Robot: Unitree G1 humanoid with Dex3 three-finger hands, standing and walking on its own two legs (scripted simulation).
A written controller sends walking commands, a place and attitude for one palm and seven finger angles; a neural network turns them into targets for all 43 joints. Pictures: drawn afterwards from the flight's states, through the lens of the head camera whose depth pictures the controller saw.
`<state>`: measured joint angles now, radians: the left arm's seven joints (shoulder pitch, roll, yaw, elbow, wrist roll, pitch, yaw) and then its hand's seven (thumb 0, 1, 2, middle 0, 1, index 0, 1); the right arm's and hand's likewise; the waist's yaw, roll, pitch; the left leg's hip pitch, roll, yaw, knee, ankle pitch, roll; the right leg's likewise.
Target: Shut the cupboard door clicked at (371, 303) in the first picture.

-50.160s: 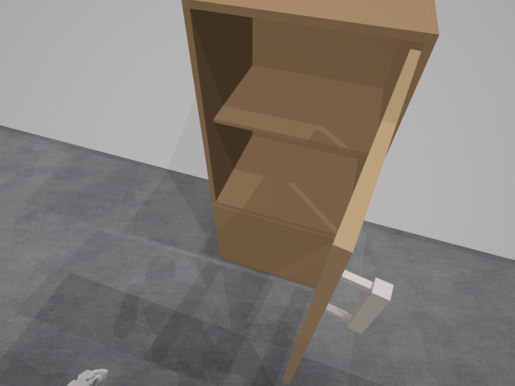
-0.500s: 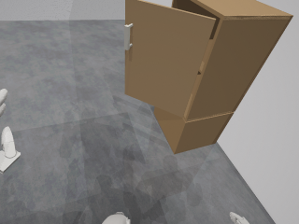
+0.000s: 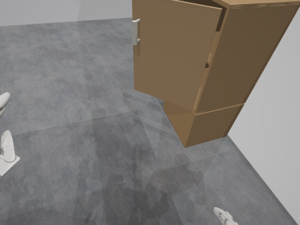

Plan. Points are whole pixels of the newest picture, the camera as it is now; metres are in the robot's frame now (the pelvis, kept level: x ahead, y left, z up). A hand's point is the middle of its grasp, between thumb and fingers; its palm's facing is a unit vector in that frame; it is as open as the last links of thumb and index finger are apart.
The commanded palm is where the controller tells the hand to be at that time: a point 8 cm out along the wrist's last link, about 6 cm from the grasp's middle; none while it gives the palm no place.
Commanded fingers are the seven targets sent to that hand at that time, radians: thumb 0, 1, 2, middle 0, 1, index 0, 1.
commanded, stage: stop stepping back and stand still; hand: left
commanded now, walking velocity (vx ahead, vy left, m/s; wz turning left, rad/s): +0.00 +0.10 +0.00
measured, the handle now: (136, 31) +1.01 +0.14 +0.09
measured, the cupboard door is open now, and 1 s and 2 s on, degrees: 44 44 44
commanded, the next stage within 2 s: let the arm hang, fingers relaxed in 0.66 s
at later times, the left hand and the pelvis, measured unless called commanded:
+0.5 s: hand (23, 123) +0.26 +0.28 +0.19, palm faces +0.39 -0.74 -0.54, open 7.4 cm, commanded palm +0.19 +0.32 +0.19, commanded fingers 0.00 0.90 0.90 -0.20 -0.30 -0.20 -0.30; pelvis +0.05 +0.02 +0.01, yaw +0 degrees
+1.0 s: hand out of the picture +0.13 +0.23 -0.12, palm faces -0.03 -0.97 -0.24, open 7.4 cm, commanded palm none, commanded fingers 0.00 0.90 0.90 -0.20 -0.30 -0.20 -0.30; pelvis +0.01 +0.04 +0.00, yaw +1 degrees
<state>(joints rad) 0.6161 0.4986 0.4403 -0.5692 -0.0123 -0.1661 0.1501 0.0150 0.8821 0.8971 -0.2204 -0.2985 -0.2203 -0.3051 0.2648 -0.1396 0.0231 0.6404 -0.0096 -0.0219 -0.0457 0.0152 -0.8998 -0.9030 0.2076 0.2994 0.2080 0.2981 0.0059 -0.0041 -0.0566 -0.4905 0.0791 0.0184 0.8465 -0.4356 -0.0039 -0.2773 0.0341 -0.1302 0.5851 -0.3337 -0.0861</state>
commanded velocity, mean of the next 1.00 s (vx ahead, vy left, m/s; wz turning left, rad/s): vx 0.00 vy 0.00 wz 0.00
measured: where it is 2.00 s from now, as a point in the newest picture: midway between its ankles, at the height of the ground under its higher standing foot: outside the picture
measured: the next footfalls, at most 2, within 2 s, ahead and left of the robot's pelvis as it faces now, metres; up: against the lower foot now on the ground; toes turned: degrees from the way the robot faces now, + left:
left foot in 0.24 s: +0.11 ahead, +0.14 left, +0.00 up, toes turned +7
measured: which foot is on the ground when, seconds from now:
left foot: up 0.00-0.22, down 0.24-1.00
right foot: down 0.00-1.00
